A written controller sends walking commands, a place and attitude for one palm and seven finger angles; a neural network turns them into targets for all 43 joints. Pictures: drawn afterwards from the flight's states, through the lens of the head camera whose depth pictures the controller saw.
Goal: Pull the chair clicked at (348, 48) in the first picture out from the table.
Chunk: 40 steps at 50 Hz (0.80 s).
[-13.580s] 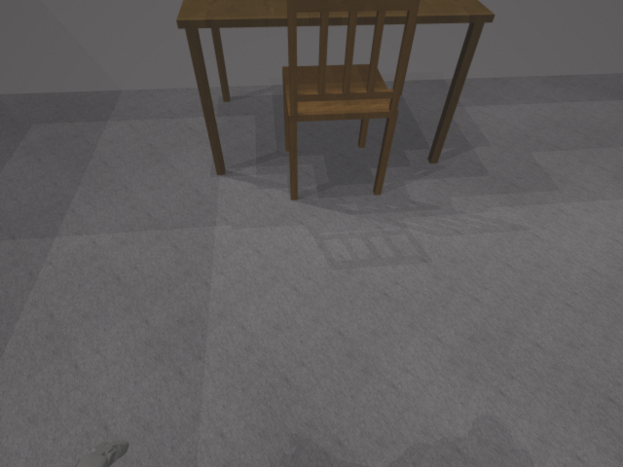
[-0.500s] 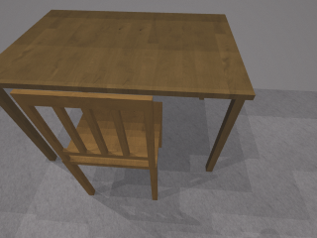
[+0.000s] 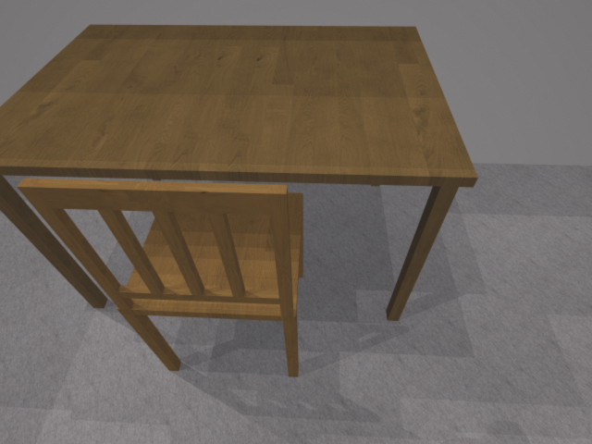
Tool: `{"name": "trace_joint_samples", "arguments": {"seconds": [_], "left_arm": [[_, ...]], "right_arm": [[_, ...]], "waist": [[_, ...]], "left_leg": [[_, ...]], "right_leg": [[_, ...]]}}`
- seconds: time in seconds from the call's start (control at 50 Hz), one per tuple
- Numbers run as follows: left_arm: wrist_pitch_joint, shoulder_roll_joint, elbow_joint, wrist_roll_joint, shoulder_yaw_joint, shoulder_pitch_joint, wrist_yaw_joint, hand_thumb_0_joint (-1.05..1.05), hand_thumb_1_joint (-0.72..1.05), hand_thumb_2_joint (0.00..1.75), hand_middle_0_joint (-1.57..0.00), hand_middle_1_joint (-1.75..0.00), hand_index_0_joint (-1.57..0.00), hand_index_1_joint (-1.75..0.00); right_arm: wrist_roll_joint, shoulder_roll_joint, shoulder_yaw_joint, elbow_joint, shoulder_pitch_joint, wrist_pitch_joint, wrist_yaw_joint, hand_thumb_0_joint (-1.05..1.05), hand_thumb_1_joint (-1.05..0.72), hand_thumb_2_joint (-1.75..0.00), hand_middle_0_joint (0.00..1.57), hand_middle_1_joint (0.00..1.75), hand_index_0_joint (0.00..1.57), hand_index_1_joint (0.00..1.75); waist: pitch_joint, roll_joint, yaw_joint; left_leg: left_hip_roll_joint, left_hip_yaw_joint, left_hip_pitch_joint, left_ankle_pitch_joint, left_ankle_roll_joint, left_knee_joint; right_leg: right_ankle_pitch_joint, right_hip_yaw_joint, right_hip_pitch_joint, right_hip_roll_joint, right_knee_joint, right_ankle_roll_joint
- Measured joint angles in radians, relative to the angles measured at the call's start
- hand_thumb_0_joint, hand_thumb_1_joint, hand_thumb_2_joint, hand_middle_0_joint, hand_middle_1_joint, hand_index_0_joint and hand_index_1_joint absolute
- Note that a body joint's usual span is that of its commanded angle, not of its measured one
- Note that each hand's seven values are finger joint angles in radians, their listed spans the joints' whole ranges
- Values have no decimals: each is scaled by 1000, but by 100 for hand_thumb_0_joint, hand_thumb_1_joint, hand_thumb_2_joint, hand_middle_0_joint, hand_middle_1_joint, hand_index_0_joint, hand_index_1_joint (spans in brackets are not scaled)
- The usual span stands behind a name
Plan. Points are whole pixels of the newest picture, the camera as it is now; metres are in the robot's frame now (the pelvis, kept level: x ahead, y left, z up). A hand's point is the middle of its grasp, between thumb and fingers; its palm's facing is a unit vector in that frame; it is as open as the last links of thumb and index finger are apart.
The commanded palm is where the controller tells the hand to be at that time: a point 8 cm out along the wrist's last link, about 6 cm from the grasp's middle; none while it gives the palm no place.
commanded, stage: look again from close up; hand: left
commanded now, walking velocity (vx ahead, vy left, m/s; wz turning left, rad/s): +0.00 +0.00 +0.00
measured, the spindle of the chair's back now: (182, 255) +0.46 +0.26 -0.10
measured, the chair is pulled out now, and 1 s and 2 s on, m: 0.00 0.00 0.00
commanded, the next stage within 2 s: raise the hand toward the chair's back in 1.08 s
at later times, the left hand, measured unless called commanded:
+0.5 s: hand out of the picture +0.01 +0.15 -0.17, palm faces +0.03 -0.98 -0.20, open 7.3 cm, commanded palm none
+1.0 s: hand out of the picture -0.01 +0.14 -0.17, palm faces +0.05 -0.98 -0.18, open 7.4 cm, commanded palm none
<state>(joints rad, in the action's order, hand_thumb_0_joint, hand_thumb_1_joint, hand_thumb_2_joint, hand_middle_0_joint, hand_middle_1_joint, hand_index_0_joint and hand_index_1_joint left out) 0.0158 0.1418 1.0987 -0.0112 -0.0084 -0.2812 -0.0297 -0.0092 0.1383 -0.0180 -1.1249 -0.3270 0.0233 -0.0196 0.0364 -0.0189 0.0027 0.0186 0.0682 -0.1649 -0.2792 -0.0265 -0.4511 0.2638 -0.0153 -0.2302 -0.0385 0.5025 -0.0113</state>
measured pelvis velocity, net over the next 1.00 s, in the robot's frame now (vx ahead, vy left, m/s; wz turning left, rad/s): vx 0.00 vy -0.02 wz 0.01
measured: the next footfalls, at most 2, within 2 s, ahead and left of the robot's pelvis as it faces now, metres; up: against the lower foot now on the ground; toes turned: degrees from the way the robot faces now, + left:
none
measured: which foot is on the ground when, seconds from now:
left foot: down 0.00-1.00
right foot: down 0.00-1.00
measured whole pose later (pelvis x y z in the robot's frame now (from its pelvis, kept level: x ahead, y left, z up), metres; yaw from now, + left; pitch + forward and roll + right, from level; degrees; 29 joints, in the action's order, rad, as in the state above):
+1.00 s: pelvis +0.00 -0.02 +0.00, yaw +1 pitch -1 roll +1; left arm 0.02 0.14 1.11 -0.01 -0.01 -0.30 -0.03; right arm -0.01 0.13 -0.02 -1.15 -0.28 0.01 -0.03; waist 0.04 0.00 0.01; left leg -0.02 0.04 -0.14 -0.27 0.01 -0.42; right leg 0.26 -0.04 -0.19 0.00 0.46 0.02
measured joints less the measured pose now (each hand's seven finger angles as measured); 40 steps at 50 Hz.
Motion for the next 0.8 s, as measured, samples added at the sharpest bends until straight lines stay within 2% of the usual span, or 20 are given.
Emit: {"name": "trace_joint_samples", "arguments": {"seconds": [0.42,0.8], "left_arm": [[3,1,20,-1,-2,2,-1,1,91,90,-20,-30,-20,-30],[6,0,15,0,-3,-7,2,1,91,90,-20,-30,-20,-30]], "right_arm": [[2,21,8,-8,70,-2,-10,1,-92,-90,20,29,20,30],[3,-3,2,-24,49,-7,-5,0,-91,-90,20,29,20,30]], "waist": [[1,10,10],[6,16,9]], "left_leg": [[-21,-9,38,-10,22,15],[-34,-22,33,7,36,30]], "right_leg": [[13,-10,38,21,-14,18],[-4,-25,41,33,-37,33]]}}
